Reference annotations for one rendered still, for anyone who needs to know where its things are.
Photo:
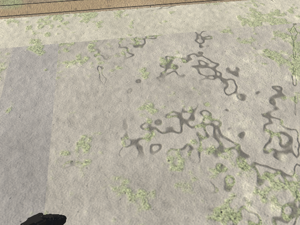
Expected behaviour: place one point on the left robot hand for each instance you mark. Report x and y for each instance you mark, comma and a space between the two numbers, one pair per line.
48, 219

